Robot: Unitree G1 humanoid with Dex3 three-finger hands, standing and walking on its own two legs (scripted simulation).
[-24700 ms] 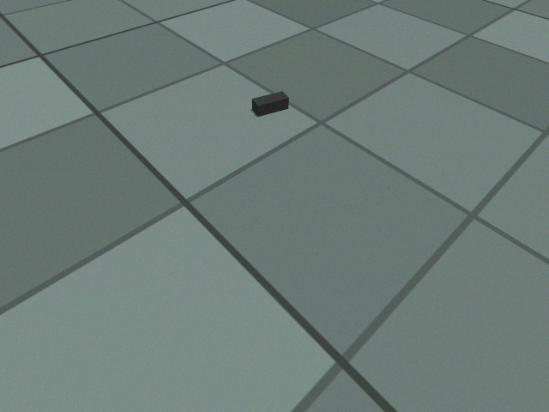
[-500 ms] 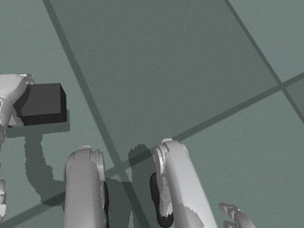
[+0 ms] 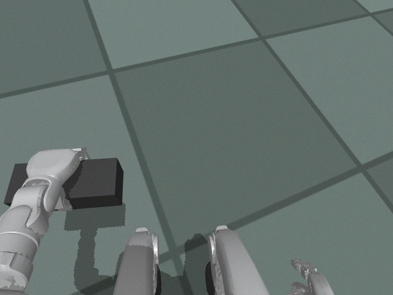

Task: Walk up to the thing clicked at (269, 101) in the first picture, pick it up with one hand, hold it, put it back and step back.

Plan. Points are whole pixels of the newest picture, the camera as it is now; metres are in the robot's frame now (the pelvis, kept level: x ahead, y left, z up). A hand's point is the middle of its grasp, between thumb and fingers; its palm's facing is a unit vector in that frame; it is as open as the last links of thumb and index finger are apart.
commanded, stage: lift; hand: left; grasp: from above
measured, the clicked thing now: (70, 185) +0.37 +0.26 -0.12
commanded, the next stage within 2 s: hold in 0.74 s
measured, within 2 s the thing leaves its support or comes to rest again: neither
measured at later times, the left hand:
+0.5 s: hand (60, 161) +0.36 +0.23 +0.04, palm faces -0.44 -0.06 -0.90, open 11.5 cm
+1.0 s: hand (47, 137) +0.38 +0.23 +0.09, palm faces -0.46 -0.06 -0.89, open 11.5 cm
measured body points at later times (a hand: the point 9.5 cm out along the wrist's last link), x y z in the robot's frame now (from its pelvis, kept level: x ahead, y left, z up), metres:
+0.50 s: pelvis +0.04 +0.00 +0.12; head +0.11 +0.00 +0.57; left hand +0.38 +0.23 +0.09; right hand +0.12 -0.27 +0.00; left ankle +0.08 +0.11 -0.55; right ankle +0.07 -0.13 -0.55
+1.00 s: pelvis +0.08 +0.00 +0.17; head +0.12 +0.00 +0.62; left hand +0.40 +0.23 +0.14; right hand +0.18 -0.27 +0.04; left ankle +0.08 +0.11 -0.55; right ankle +0.07 -0.13 -0.55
